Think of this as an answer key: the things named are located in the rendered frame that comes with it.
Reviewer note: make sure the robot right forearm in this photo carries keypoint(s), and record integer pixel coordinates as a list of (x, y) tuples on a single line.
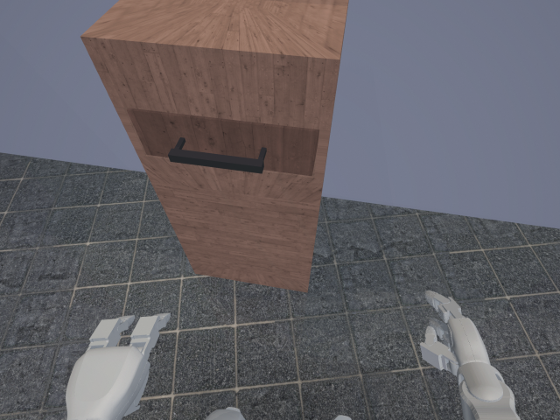
[(484, 394)]

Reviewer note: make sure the right robot hand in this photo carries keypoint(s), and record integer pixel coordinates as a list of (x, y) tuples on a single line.
[(462, 341)]

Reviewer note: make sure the handle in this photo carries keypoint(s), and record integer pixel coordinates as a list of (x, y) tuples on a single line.
[(190, 157)]

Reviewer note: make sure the left robot hand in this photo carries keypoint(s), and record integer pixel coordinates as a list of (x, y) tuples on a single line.
[(108, 381)]

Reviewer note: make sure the cabinet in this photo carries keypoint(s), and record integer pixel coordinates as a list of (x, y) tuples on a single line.
[(259, 61)]

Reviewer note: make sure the drawer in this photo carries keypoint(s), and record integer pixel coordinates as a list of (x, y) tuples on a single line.
[(289, 149)]

